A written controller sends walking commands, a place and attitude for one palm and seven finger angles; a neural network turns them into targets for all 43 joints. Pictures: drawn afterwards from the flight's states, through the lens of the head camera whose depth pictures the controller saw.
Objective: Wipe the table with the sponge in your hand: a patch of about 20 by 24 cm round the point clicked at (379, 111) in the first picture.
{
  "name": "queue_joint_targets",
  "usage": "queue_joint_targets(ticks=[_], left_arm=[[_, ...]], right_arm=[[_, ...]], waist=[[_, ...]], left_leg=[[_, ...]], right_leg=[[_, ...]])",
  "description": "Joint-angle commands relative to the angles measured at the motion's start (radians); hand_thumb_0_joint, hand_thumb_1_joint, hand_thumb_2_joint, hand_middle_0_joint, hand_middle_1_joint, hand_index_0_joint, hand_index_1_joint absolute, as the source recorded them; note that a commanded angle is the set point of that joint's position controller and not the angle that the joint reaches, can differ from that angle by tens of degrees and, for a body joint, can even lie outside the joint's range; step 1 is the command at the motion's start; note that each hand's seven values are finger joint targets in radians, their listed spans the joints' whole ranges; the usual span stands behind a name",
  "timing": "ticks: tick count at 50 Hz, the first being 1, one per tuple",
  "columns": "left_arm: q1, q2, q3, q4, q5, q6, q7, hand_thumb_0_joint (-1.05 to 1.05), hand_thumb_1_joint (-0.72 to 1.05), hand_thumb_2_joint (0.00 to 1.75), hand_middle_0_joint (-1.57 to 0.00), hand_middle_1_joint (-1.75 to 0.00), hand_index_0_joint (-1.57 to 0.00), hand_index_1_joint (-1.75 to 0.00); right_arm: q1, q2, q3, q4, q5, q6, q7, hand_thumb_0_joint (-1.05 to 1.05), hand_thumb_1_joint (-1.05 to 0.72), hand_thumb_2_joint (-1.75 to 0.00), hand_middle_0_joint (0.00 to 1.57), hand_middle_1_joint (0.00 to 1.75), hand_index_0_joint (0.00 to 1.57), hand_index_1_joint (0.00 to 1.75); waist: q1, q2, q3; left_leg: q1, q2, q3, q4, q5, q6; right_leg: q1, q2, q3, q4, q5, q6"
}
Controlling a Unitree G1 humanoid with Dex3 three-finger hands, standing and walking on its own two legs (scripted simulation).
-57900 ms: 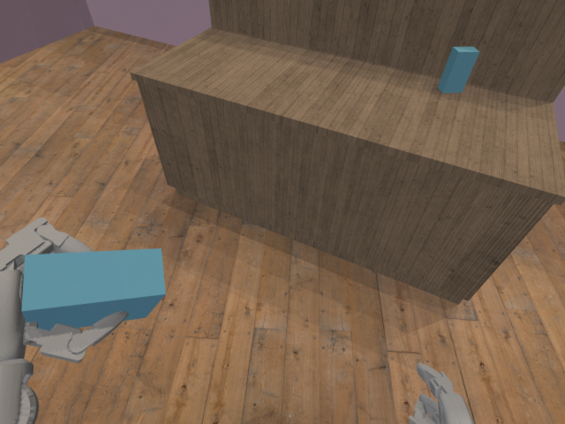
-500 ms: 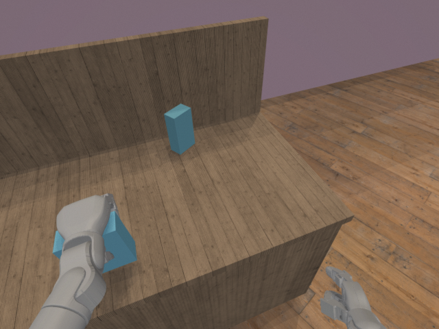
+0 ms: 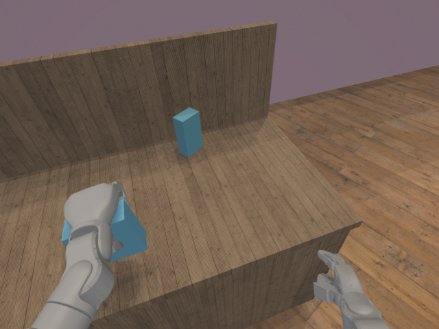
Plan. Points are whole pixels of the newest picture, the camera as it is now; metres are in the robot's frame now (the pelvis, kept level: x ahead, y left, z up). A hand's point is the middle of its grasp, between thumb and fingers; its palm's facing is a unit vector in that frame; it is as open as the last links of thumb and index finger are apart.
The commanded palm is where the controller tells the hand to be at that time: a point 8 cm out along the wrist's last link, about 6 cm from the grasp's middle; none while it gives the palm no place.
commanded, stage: lift the sponge slowly off the table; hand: left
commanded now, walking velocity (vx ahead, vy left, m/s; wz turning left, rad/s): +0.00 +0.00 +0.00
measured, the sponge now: (112, 239) +0.26 +0.27 +0.01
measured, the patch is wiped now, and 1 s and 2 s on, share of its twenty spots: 1.00 1.00 1.00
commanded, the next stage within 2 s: bring the sponge back beside the body in 0.02 s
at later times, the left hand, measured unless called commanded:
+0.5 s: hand (100, 232) +0.24 +0.26 +0.07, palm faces +0.04 -0.19 -0.98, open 9.3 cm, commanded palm +0.20 +0.26 +0.14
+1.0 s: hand (86, 244) +0.21 +0.26 +0.09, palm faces +0.08 -0.20 -0.98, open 9.3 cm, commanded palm +0.17 +0.26 +0.16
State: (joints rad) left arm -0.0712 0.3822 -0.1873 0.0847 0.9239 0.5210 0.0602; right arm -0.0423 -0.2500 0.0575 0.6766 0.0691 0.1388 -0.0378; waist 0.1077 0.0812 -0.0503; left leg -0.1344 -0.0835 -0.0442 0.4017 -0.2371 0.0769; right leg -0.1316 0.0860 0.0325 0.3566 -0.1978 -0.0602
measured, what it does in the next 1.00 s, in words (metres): stands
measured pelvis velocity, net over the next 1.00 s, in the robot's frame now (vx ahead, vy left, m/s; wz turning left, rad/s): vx -0.01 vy -0.01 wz -0.01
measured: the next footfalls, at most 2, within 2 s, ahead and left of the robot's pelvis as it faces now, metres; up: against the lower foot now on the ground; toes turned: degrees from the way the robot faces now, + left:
none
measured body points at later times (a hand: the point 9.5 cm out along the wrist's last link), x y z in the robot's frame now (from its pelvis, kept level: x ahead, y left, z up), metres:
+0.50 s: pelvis -0.01 +0.00 +0.00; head -0.04 -0.03 +0.45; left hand +0.24 +0.27 +0.12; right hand +0.25 -0.21 -0.06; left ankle -0.02 +0.07 -0.74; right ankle +0.00 -0.09 -0.74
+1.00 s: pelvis -0.01 -0.01 +0.00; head -0.05 -0.04 +0.45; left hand +0.20 +0.27 +0.14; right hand +0.26 -0.20 -0.05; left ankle -0.02 +0.07 -0.74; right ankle +0.00 -0.09 -0.74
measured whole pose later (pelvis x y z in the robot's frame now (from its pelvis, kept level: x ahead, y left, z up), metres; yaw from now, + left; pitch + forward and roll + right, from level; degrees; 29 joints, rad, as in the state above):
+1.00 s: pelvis -0.01 -0.01 +0.00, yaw -1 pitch -5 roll -1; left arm 0.16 0.45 -0.10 -0.22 0.86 0.51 -0.01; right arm -0.05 -0.26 0.07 0.66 0.06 0.14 -0.04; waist 0.12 0.10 -0.02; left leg -0.08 -0.07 -0.04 0.40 -0.23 0.06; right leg -0.08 0.10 0.04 0.35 -0.18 -0.07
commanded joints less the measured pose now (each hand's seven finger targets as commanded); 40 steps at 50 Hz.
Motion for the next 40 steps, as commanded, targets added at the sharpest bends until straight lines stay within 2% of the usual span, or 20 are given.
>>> queue_joint_targets(ticks=[1, 4, 5, 8, 10, 11, 12, 14, 18, 20, 21, 23, 26, 29, 30, 33, 35, 36, 39, 40], left_arm=[[-0.29, 0.137, 0.066, -0.215, 0.047, -0.022, 0.028, 0.0, 0.1, 1.3, -1.2, -1.6, -1.2, -1.6], [-0.287, 0.188, 0.117, -0.144, 0.057, -0.02, 0.031, 0.0, 0.1, 1.3, -1.2, -1.6, -1.2, -1.6], [-0.311, 0.241, 0.164, -0.16, 0.056, -0.026, 0.037, 0.0, 0.1, 1.3, -1.2, -1.6, -1.2, -1.6], [-0.326, 0.216, 0.148, -0.21, 0.066, -0.034, 0.049, 0.0, 0.1, 1.3, -1.2, -1.6, -1.2, -1.6], [-0.285, 0.262, 0.195, -0.301, 0.054, -0.051, 0.062, 0.0, 0.1, 1.3, -1.2, -1.6, -1.2, -1.6], [-0.241, 0.24, 0.187, -0.319, 0.051, -0.05, 0.067, 0.0, 0.1, 1.3, -1.2, -1.6, -1.2, -1.6], [-0.217, 0.203, 0.156, -0.314, 0.046, -0.048, 0.066, 0.0, 0.1, 1.3, -1.2, -1.6, -1.2, -1.6], [-0.171, 0.204, 0.159, -0.317, 0.042, -0.033, 0.063, 0.0, 0.1, 1.3, -1.2, -1.6, -1.2, -1.6], [-0.168, 0.156, 0.108, -0.306, 0.015, 0.019, 0.034, 0.0, 0.1, 1.3, -1.2, -1.6, -1.2, -1.6], [-0.203, 0.219, 0.152, -0.342, 0.01, 0.024, 0.026, 0.0, 0.1, 1.3, -1.2, -1.6, -1.2, -1.6], [-0.189, 0.2, 0.132, -0.357, 0.013, 0.024, 0.022, 0.0, 0.1, 1.3, -1.2, -1.6, -1.2, -1.6], [-0.195, 0.212, 0.14, -0.358, 0.025, 0.013, 0.012, 0.0, 0.1, 1.3, -1.2, -1.6, -1.2, -1.6], [-0.187, 0.236, 0.159, -0.416, 0.031, -0.018, 0.014, 0.0, 0.1, 1.3, -1.2, -1.6, -1.2, -1.6], [-0.166, 0.24, 0.171, -0.383, 0.029, -0.032, 0.017, 0.0, 0.1, 1.3, -1.2, -1.6, -1.2, -1.6], [-0.184, 0.278, 0.204, -0.405, 0.023, -0.037, 0.02, 0.0, 0.1, 1.3, -1.2, -1.6, -1.2, -1.6], [-0.168, 0.245, 0.185, -0.356, 0.024, -0.019, 0.018, 0.0, 0.1, 1.3, -1.2, -1.6, -1.2, -1.6], [-0.143, 0.281, 0.218, -0.403, 0.009, -0.019, 0.016, 0.0, 0.1, 1.3, -1.2, -1.6, -1.2, -1.6], [-0.143, 0.247, 0.19, -0.401, 0.014, -0.01, 0.009, 0.0, 0.1, 1.3, -1.2, -1.6, -1.2, -1.6], [-0.07, 0.239, 0.188, -0.425, -0.003, -0.005, -0.005, 0.0, 0.1, 1.3, -1.2, -1.6, -1.2, -1.6], [-0.067, 0.273, 0.219, -0.46, -0.01, -0.01, -0.007, 0.0, 0.1, 1.3, -1.2, -1.6, -1.2, -1.6]], right_arm=[[-0.223, -0.102, -0.032, -0.181, -0.005, -0.05, -0.004, 0.0, -0.9, -0.9, 0.2, 0.3, 0.2, 0.3], [-0.227, -0.107, -0.023, -0.168, -0.004, -0.045, -0.005, 0.0, -0.9, -0.9, 0.2, 0.3, 0.2, 0.3], [-0.227, -0.115, -0.026, -0.164, -0.006, -0.043, -0.007, 0.0, -0.9, -0.9, 0.2, 0.3, 0.2, 0.3], [-0.241, -0.104, -0.026, -0.178, -0.008, -0.044, -0.006, 0.0, -0.9, -0.9, 0.2, 0.3, 0.2, 0.3], [-0.243, -0.108, -0.035, -0.187, -0.013, -0.051, 0.0, 0.0, -0.9, -0.9, 0.2, 0.3, 0.2, 0.3], [-0.239, -0.098, -0.037, -0.195, -0.014, -0.054, 0.004, 0.0, -0.9, -0.9, 0.2, 0.3, 0.2, 0.3], [-0.243, -0.094, -0.035, -0.195, -0.012, -0.058, 0.008, 0.0, -0.9, -0.9, 0.2, 0.3, 0.2, 0.3], [-0.244, -0.102, -0.038, -0.188, -0.008, -0.054, 0.015, 0.0, -0.9, -0.9, 0.2, 0.3, 0.2, 0.3], [-0.264, -0.109, -0.036, -0.191, 0.0, -0.044, 0.012, 0.0, -0.9, -0.9, 0.2, 0.3, 0.2, 0.3], [-0.277, -0.114, -0.035, -0.193, 0.0, -0.044, 0.005, 0.0, -0.9, -0.9, 0.2, 0.3, 0.2, 0.3], [-0.272, -0.11, -0.034, -0.2, -0.002, -0.044, 0.003, 0.0, -0.9, -0.9, 0.2, 0.3, 0.2, 0.3], [-0.276, -0.107, -0.028, -0.193, -0.004, -0.046, -0.001, 0.0, -0.9, -0.9, 0.2, 0.3, 0.2, 0.3], [-0.275, -0.1, -0.027, -0.202, -0.011, -0.055, -0.005, 0.0, -0.9, -0.9, 0.2, 0.3, 0.2, 0.3], [-0.27, -0.099, -0.025, -0.187, -0.012, -0.053, -0.007, 0.0, -0.9, -0.9, 0.2, 0.3, 0.2, 0.3], [-0.271, -0.108, -0.029, -0.186, -0.012, -0.054, -0.008, 0.0, -0.9, -0.9, 0.2, 0.3, 0.2, 0.3], [-0.282, -0.102, -0.02, -0.184, -0.011, -0.053, -0.009, 0.0, -0.9, -0.9, 0.2, 0.3, 0.2, 0.3], [-0.286, -0.108, -0.028, -0.188, -0.01, -0.053, -0.006, 0.0, -0.9, -0.9, 0.2, 0.3, 0.2, 0.3], [-0.296, -0.101, -0.021, -0.195, -0.011, -0.053, -0.005, 0.0, -0.9, -0.9, 0.2, 0.3, 0.2, 0.3], [-0.292, -0.102, -0.025, -0.197, -0.011, -0.052, -0.001, 0.0, -0.9, -0.9, 0.2, 0.3, 0.2, 0.3], [-0.291, -0.108, -0.029, -0.199, -0.011, -0.054, -0.001, 0.0, -0.9, -0.9, 0.2, 0.3, 0.2, 0.3]], waist=[[-0.015, -0.037, -0.216], [-0.006, -0.07, -0.188], [0.0, -0.053, -0.2], [0.008, -0.033, -0.242], [0.022, 0.023, -0.287], [0.031, 0.032, -0.31], [0.02, 0.002, -0.284], [0.016, -0.01, -0.25], [-0.004, -0.063, -0.148], [0.0, -0.058, -0.157], [0.0, -0.039, -0.173], [0.004, -0.044, -0.178], [0.018, 0.004, -0.21], [0.008, -0.015, -0.146], [0.007, 0.002, -0.136], [0.014, -0.021, -0.119], [0.015, -0.01, -0.14], [0.021, -0.003, -0.151], [0.014, -0.036, -0.157], [0.012, -0.027, -0.165]], left_leg=[[0.038, 0.053, -0.084, -0.046, 0.29, -0.031], [0.012, 0.049, -0.082, -0.051, 0.274, -0.035], [0.013, 0.048, -0.077, -0.056, 0.259, -0.033], [0.021, 0.042, -0.077, -0.048, 0.294, -0.032], [0.043, 0.042, -0.082, -0.04, 0.334, -0.033], [0.048, 0.04, -0.083, -0.033, 0.363, -0.032], [0.051, 0.041, -0.082, -0.03, 0.38, -0.035], [0.041, 0.046, -0.086, -0.032, 0.374, -0.04], [0.022, 0.054, -0.088, -0.052, 0.278, -0.029], [0.033, 0.052, -0.09, -0.055, 0.252, -0.024], [0.026, 0.05, -0.086, -0.053, 0.245, -0.019], [0.043, 0.047, -0.092, -0.051, 0.264, -0.022], [0.055, 0.045, -0.097, -0.05, 0.263, -0.016], [0.044, 0.049, -0.099, -0.062, 0.231, -0.022], [0.041, 0.055, -0.104, -0.071, 0.2, -0.022], [0.033, 0.046, -0.1, -0.07, 0.197, -0.023], [0.03, 0.048, -0.098, -0.069, 0.191, -0.024], [0.034, 0.041, -0.094, -0.061, 0.208, -0.02], [0.039, 0.042, -0.09, -0.05, 0.239, -0.021], [0.042, 0.046, -0.094, -0.053, 0.229, -0.021]], right_leg=[[0.088, -0.033, 0.086, -0.019, 0.224, -0.052], [0.09, -0.039, 0.095, -0.022, 0.234, -0.05], [0.103, -0.037, 0.11, -0.023, 0.227, -0.053], [0.133, -0.041, 0.109, -0.011, 0.272, -0.054], [0.169, -0.038, 0.12, 0.007, 0.327, -0.059], [0.188, -0.04, 0.109, 0.017, 0.355, -0.059], [0.171, -0.04, 0.11, 0.014, 0.388, -0.058], [0.151, -0.039, 0.111, 0.01, 0.373, -0.055], [0.083, -0.039, 0.104, -0.025, 0.237, -0.047], [0.094, -0.039, 0.123, -0.03, 0.207, -0.049], [0.106, -0.041, 0.113, -0.027, 0.196, -0.047], [0.113, -0.043, 0.114, -0.028, 0.216, -0.049], [0.137, -0.039, 0.118, -0.024, 0.206, -0.053], [0.099, -0.038, 0.129, -0.047, 0.152, -0.052], [0.093, -0.033, 0.141, -0.053, 0.111, -0.056], [0.087, -0.04, 0.136, -0.066, 0.107, -0.054], [0.107, -0.038, 0.158, -0.059, 0.108, -0.055], [0.116, -0.043, 0.144, -0.054, 0.139, -0.054], [0.124, -0.048, 0.15, -0.047, 0.196, -0.047], [0.129, -0.042, 0.162, -0.045, 0.185, -0.05]])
